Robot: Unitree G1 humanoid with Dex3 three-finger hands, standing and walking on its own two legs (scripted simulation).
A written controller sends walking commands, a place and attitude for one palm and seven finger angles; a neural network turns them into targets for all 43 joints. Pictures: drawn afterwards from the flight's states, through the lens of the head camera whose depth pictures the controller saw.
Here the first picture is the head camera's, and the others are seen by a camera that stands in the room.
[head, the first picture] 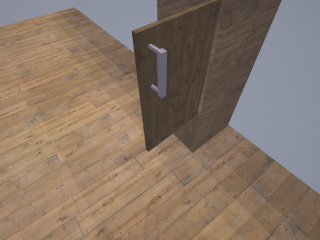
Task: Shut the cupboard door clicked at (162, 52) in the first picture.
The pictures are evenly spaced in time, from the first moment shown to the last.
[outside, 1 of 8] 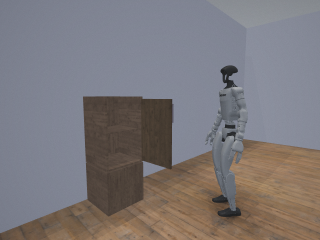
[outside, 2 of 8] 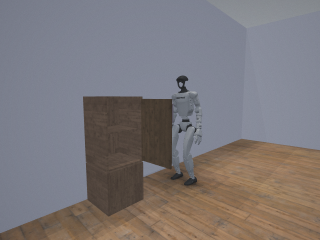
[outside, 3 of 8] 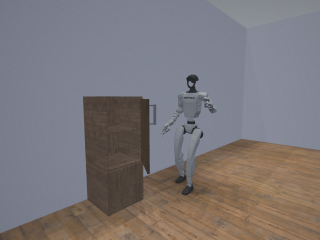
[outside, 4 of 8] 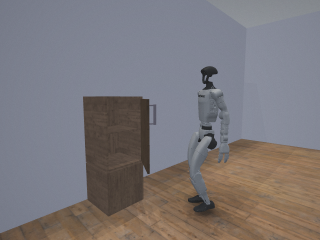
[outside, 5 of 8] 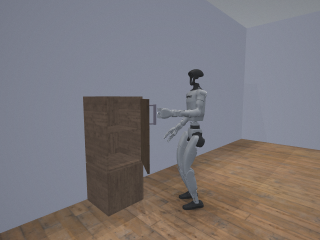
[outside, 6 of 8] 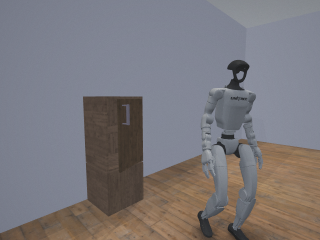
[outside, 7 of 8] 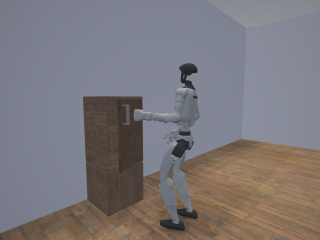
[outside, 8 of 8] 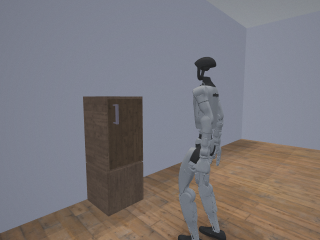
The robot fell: no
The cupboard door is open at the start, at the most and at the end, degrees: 93 93 0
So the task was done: yes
